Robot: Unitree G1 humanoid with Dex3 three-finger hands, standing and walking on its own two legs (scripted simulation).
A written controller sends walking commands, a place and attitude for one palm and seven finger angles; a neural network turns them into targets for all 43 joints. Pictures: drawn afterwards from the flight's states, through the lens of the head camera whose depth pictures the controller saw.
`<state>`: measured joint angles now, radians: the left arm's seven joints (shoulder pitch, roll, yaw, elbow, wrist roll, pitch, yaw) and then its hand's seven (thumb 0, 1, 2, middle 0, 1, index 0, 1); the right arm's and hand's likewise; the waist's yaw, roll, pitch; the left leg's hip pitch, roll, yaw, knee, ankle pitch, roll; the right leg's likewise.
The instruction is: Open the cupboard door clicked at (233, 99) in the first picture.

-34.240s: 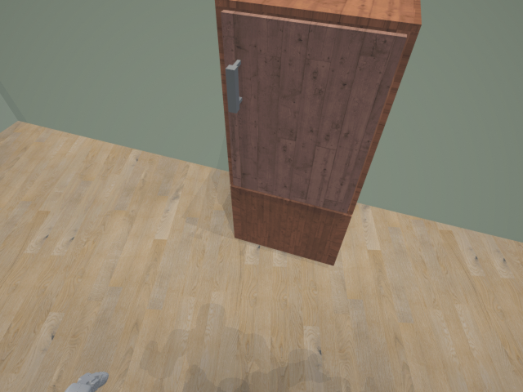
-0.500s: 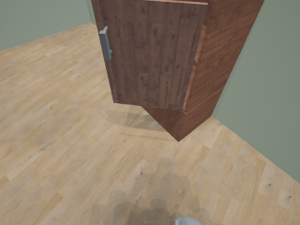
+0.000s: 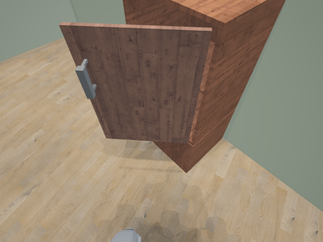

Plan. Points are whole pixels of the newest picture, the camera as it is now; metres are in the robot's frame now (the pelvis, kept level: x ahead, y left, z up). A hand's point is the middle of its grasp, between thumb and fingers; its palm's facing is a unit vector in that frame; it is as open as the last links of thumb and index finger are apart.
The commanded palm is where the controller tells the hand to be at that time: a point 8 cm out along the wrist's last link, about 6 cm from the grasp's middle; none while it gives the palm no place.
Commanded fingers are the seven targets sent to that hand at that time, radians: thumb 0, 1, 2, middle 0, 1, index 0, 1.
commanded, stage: come to a stop and stand still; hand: left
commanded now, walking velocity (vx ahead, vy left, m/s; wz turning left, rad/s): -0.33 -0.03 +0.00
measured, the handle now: (88, 79) +0.59 +0.29 +0.03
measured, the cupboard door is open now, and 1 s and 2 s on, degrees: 43 43 43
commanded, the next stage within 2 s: look again from close up in 1.22 s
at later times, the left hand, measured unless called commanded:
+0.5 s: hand out of the picture +0.08 +0.22 -0.18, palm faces -0.02 -0.97 -0.26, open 7.4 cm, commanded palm none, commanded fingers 0.00 0.90 0.90 -0.20 -0.30 -0.20 -0.30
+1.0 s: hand out of the picture +0.01 +0.18 -0.19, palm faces +0.02 -0.98 -0.18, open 7.4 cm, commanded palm none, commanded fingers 0.00 0.90 0.90 -0.20 -0.30 -0.20 -0.30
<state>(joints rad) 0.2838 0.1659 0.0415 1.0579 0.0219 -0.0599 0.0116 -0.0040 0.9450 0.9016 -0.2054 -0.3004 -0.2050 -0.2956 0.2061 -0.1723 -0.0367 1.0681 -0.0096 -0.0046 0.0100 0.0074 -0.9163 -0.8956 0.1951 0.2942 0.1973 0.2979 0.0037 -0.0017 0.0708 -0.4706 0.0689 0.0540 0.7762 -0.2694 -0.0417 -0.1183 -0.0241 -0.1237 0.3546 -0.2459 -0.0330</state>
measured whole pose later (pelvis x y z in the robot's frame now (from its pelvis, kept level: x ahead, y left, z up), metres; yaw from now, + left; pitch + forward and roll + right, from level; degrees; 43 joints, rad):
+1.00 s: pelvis +0.00 +0.00 -0.01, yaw -2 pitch +0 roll +0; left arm 0.25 0.17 0.03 1.11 0.01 0.03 0.03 0.01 0.91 0.90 -0.20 -0.30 -0.20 -0.30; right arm 0.23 -0.15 -0.01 1.09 -0.01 0.01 -0.03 0.01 -0.91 -0.90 0.20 0.29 0.20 0.30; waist 0.03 -0.04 0.06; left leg -0.20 -0.02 0.06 0.48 -0.29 0.03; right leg -0.16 -0.08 -0.06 0.49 -0.32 0.04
